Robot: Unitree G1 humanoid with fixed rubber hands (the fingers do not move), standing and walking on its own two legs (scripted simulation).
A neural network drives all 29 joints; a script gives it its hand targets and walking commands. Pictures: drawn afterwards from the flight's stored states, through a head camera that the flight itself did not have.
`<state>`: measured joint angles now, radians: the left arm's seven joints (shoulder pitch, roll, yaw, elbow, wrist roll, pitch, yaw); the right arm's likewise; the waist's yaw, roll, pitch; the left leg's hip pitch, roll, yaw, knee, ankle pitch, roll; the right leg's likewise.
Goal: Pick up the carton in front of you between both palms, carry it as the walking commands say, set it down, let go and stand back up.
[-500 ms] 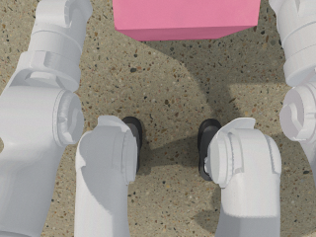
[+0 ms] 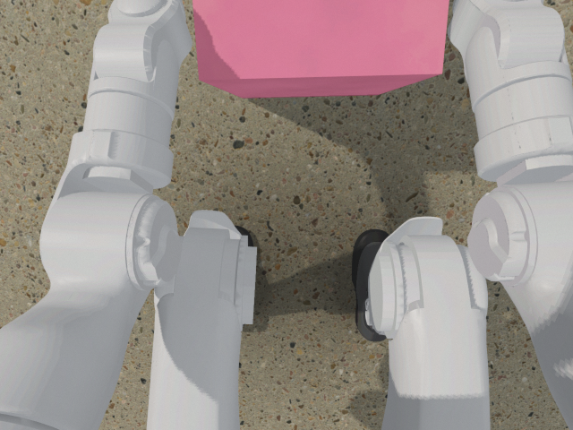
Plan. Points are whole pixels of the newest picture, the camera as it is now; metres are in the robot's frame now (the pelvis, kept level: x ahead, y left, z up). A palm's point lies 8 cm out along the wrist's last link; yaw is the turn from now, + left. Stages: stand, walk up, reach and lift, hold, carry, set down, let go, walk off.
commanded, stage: reach and lift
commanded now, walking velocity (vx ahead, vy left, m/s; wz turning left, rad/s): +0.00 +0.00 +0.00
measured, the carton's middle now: out of the picture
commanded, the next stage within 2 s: none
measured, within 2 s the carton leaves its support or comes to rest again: neither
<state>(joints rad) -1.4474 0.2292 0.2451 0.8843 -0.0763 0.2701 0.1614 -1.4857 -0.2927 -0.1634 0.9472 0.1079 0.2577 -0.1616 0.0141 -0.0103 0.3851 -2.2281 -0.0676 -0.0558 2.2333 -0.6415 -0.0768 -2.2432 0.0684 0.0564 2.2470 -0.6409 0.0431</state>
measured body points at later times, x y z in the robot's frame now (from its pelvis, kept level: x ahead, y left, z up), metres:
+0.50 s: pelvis -0.03 +0.01 +0.11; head +0.26 +0.00 +0.46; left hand +0.50 +0.15 +0.04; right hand +0.51 -0.15 +0.04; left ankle +0.10 +0.14 -0.33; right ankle +0.09 -0.13 -0.33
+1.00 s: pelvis +0.02 +0.00 +0.24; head +0.21 +0.00 +0.65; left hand +0.46 +0.15 +0.19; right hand +0.47 -0.16 +0.19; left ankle +0.10 +0.14 -0.33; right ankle +0.09 -0.13 -0.33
